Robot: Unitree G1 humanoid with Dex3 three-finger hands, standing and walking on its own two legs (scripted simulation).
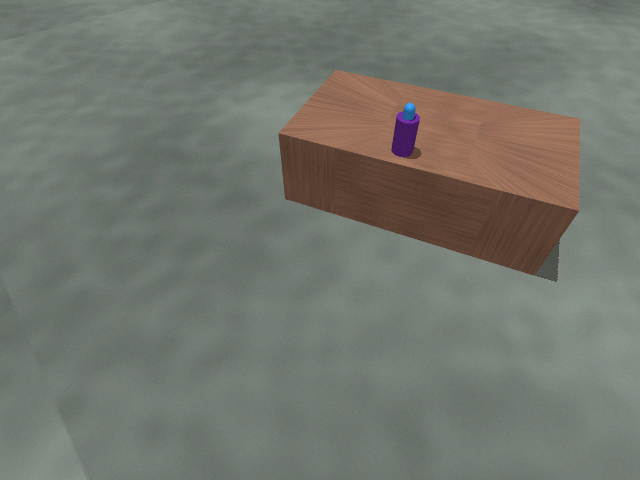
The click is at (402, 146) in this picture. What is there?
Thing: necked bottle
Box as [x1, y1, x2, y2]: [391, 103, 419, 156]
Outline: 411,103 406,104 404,110 398,113 396,117 391,150 394,154 399,156 407,156 411,154 413,149 419,117 414,112 415,108 414,105
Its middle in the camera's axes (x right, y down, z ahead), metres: +0.31 -0.41 +1.41
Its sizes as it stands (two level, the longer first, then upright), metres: 0.082 0.082 0.195
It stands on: a support 0.36 m high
